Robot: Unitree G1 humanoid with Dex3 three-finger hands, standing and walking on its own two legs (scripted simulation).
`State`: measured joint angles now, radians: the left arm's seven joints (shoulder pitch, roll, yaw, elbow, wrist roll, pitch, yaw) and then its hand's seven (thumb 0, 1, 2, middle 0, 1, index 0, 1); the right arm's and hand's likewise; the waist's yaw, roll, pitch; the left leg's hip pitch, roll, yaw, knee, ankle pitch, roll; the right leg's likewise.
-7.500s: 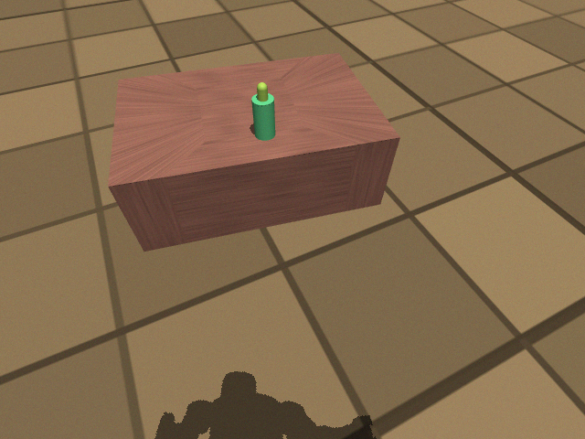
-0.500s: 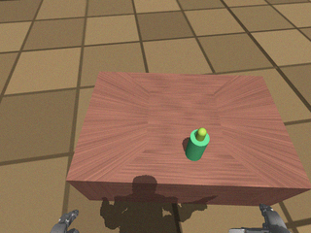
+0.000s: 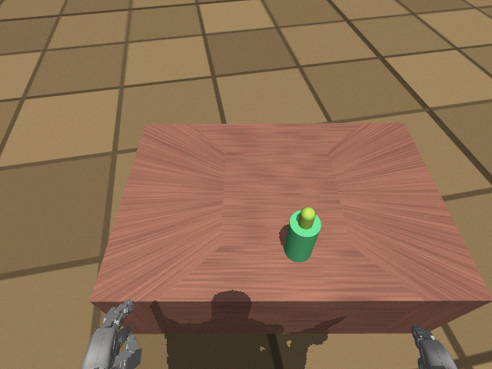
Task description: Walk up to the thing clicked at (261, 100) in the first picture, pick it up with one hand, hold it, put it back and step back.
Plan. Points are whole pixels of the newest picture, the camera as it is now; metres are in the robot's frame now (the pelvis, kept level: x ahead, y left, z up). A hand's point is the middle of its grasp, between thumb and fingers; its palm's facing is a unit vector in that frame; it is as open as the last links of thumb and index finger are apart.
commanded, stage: go down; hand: right
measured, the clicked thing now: (302, 231) +0.48 -0.13 -0.25
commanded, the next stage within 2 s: none
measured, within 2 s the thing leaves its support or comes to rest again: neither
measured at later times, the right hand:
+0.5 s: hand (409, 363) +0.16 -0.25 -0.09, palm faces +0.09 +0.94 -0.32, open 17.7 cm
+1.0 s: hand (426, 260) +0.31 -0.29 -0.03, palm faces +0.09 +0.98 -0.15, open 17.7 cm
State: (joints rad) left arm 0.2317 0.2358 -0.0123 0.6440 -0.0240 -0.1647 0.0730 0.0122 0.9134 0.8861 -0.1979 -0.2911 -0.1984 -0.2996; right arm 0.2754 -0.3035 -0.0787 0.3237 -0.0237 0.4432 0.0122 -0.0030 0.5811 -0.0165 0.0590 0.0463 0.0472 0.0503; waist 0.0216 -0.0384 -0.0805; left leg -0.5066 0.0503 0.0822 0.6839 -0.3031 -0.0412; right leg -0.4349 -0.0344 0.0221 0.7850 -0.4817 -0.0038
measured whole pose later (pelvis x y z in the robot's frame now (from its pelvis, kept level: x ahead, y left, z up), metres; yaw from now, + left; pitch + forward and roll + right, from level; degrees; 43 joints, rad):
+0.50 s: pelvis -0.02 +0.01 -0.02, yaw -1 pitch +9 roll +3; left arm 0.26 0.24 -0.03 0.63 -0.02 -0.26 0.15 0.01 0.90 0.89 -0.19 -0.29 -0.19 -0.30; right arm 0.25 -0.36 -0.15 0.19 0.01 0.49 0.04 -0.01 0.58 -0.01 0.07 0.05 0.06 0.05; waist 0.02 -0.03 -0.10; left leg -0.63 0.06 0.11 0.83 -0.35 -0.03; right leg -0.57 -0.03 0.06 0.94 -0.52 0.00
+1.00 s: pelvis -0.04 +0.01 -0.01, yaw +0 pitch +11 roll +2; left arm 0.36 0.28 -0.02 0.71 -0.01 -0.21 0.13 0.01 0.90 0.89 -0.19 -0.28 -0.19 -0.29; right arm -0.36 -0.57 -0.39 0.86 0.06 0.07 0.35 -0.01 0.59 -0.01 0.06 0.04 0.05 0.05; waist 0.06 0.00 -0.04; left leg -0.68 0.06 0.07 0.78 -0.28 -0.03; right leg -0.61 -0.03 0.02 0.89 -0.47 0.00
